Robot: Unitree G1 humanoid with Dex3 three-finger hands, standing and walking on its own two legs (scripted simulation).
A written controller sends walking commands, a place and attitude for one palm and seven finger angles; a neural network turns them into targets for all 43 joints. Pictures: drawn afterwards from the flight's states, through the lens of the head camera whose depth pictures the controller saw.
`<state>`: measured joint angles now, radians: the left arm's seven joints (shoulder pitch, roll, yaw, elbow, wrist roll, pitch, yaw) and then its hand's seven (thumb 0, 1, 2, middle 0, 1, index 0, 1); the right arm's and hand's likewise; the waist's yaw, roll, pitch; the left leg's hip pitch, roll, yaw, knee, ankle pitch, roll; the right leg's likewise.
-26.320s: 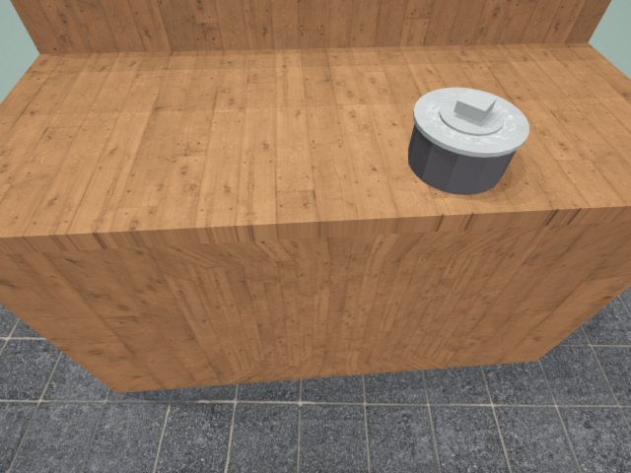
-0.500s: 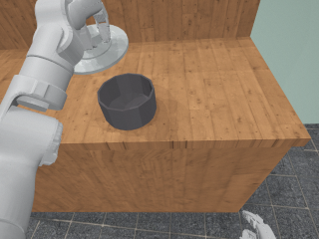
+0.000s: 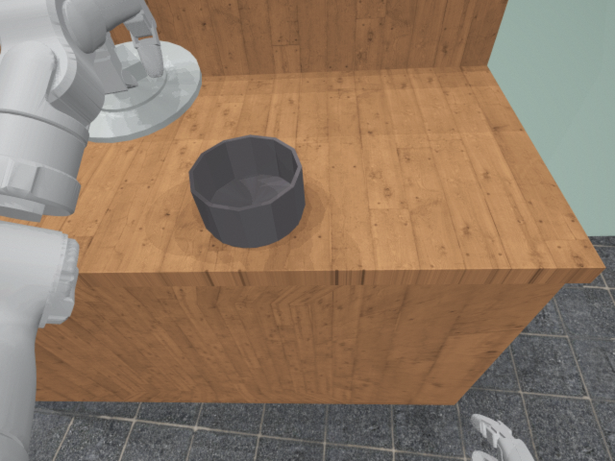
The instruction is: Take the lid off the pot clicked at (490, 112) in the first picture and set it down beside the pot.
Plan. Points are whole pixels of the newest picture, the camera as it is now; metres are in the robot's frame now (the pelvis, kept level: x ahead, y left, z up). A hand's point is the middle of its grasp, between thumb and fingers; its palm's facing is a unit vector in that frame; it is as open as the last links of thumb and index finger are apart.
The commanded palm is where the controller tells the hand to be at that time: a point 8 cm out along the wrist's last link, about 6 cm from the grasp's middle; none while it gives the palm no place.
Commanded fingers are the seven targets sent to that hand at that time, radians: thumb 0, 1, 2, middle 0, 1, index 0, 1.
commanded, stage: move the lid sideways beside the pot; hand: left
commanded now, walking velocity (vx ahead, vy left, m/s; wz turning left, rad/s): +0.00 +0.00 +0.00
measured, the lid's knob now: (118, 68) +0.49 +0.22 +0.27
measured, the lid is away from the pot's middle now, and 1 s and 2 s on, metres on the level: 0.12 0.25 0.24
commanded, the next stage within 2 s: lower the lid onto the table in 1.18 s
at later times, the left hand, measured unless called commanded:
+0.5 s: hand (58, 73) +0.46 +0.27 +0.29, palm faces -0.17 -0.08 -0.98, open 5.6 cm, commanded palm +0.44 +0.27 +0.37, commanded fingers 0.00 0.56 1.10 -0.77 -0.95 -0.98 -1.07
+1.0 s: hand (8, 82) +0.45 +0.32 +0.29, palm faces -0.19 -0.09 -0.98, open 5.6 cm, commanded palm +0.44 +0.33 +0.37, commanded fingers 0.00 0.56 1.10 -0.77 -0.95 -0.98 -1.07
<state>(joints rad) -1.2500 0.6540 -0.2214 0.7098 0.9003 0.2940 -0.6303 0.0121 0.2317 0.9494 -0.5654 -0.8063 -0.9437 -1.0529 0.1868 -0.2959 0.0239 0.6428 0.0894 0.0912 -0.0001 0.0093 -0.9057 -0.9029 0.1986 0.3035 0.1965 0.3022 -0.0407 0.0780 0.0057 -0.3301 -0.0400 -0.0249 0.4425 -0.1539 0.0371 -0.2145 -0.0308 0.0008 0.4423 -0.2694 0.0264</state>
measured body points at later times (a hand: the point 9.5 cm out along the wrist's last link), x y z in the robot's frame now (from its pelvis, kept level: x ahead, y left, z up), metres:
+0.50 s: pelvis +0.00 +0.00 +0.00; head +0.04 -0.02 +0.45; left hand +0.46 +0.27 +0.34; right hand +0.11 -0.26 -0.12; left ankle +0.05 +0.10 -0.74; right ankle -0.03 -0.14 -0.74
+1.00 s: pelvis +0.00 +0.01 +0.00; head +0.05 -0.01 +0.45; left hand +0.45 +0.32 +0.34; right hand +0.10 -0.26 -0.13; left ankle +0.05 +0.10 -0.74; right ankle -0.03 -0.14 -0.74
